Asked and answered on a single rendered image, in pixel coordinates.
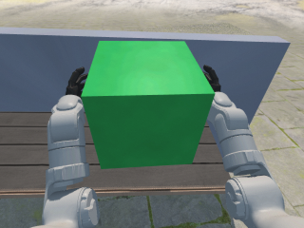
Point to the robot right upper arm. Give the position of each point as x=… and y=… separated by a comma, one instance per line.
x=256, y=201

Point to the robot left upper arm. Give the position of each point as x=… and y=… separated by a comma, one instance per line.
x=71, y=208

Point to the left robot forearm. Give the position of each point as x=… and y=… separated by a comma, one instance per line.
x=66, y=141

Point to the right robot hand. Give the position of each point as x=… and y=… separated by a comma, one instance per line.
x=212, y=78

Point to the left robot hand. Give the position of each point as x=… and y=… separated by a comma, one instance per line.
x=74, y=84

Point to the right robot forearm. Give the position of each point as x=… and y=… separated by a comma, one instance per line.
x=240, y=154

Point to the table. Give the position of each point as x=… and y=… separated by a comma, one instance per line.
x=24, y=160

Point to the carton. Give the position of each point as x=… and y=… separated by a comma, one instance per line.
x=146, y=103

